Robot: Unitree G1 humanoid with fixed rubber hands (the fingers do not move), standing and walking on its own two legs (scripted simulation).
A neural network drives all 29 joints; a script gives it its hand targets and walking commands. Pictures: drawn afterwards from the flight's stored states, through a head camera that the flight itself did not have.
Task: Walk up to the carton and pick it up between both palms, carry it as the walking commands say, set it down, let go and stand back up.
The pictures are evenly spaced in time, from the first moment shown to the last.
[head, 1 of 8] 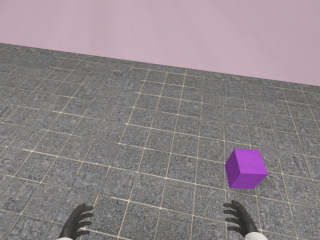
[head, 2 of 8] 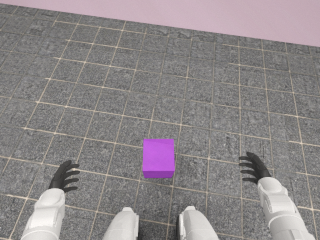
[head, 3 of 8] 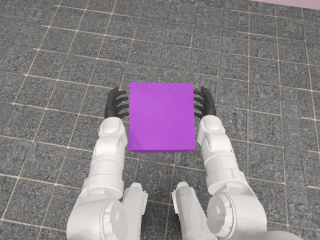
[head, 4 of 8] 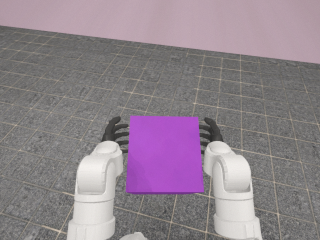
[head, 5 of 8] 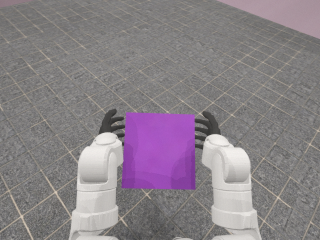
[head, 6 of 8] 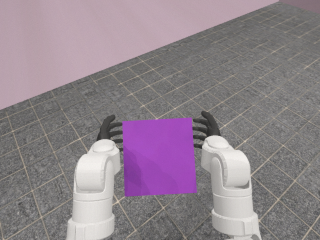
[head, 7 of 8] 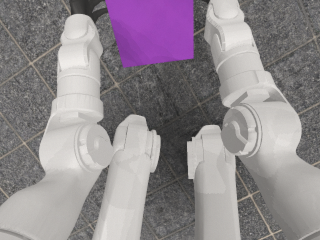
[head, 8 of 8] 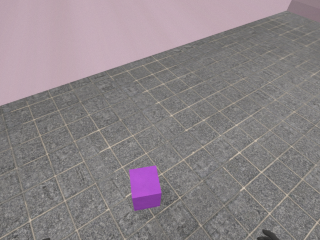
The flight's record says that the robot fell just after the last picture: no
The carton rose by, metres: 0.67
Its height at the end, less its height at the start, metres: +0.00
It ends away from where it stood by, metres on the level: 1.47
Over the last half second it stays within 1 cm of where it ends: yes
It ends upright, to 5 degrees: yes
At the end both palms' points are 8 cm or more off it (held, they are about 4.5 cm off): yes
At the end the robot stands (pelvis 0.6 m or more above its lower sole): yes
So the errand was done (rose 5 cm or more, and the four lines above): yes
